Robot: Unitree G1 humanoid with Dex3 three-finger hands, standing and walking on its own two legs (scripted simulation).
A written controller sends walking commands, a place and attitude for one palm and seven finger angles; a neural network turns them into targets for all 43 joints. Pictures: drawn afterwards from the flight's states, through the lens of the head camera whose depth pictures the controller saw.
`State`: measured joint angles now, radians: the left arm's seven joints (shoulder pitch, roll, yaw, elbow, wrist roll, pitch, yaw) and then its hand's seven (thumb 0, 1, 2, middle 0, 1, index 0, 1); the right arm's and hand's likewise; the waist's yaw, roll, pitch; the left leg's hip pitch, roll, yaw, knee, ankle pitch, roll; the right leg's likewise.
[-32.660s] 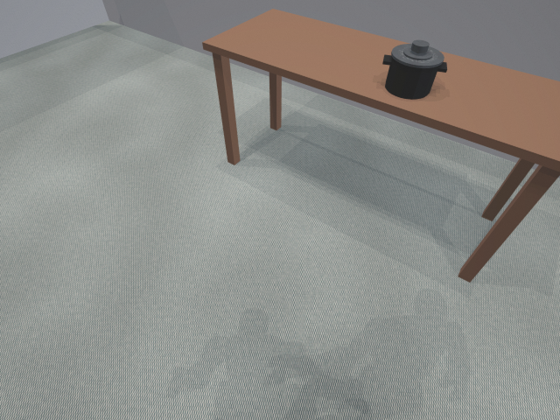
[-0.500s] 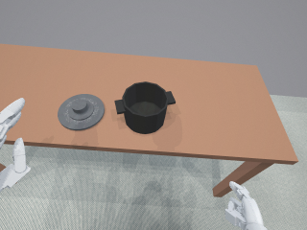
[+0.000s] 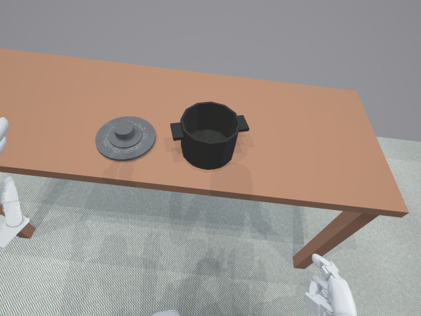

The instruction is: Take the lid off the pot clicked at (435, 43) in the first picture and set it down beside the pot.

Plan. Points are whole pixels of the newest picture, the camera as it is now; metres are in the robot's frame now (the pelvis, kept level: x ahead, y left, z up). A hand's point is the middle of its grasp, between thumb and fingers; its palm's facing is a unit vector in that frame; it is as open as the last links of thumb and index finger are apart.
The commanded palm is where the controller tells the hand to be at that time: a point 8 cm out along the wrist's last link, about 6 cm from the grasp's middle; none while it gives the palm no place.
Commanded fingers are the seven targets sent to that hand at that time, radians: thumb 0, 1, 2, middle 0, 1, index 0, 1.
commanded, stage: step back with the hand held close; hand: left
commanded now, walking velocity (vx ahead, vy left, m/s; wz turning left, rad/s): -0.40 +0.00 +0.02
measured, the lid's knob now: (124, 130) +0.56 +0.27 -0.06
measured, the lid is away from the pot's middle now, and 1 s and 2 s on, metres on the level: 0.23 0.23 0.23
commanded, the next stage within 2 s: stop stepping back and stand still in 0.48 s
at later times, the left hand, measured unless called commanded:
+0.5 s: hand out of the picture +0.10 +0.19 +0.18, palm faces +0.32 -0.85 -0.41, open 7.4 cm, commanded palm +0.04 +0.24 +0.19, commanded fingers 0.00 0.90 0.90 -0.20 -0.30 -0.20 -0.30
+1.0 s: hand out of the picture -0.02 +0.23 +0.17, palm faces +0.43 -0.81 -0.40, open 7.4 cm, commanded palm -0.08 +0.26 +0.19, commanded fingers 0.00 0.90 0.90 -0.20 -0.30 -0.20 -0.30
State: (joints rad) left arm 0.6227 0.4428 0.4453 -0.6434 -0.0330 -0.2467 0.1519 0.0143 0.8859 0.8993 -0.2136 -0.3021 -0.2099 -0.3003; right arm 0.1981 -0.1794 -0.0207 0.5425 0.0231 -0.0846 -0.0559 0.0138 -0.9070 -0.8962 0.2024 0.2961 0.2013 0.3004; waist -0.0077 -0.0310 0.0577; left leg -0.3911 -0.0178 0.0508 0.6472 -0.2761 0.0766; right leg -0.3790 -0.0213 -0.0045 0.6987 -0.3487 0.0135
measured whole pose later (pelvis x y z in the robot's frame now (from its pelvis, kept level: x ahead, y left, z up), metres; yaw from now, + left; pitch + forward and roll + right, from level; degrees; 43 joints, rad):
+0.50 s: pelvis -0.11 -0.04 +0.00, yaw -2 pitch +0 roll +0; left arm 0.62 0.41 0.39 -0.61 -0.05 -0.25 0.16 0.01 0.89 0.90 -0.21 -0.30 -0.21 -0.30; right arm 0.23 -0.23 -0.04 0.61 0.03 -0.03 -0.06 0.01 -0.91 -0.90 0.20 0.30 0.20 0.30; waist -0.03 -0.07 0.02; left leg -0.36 0.02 0.01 0.75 -0.44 0.00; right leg -0.37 -0.09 -0.10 0.56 -0.19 0.01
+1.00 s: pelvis -0.20 -0.03 +0.00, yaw +2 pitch -3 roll -2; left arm 0.56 0.38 0.38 -0.48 -0.03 -0.21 0.14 0.01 0.89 0.90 -0.21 -0.30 -0.21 -0.30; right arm 0.26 -0.17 0.00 0.61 0.03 -0.11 -0.05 0.01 -0.91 -0.90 0.20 0.30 0.20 0.30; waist -0.03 -0.01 -0.02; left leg -0.31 -0.01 0.00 0.60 -0.25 0.05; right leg -0.34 0.02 0.00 0.73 -0.39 0.03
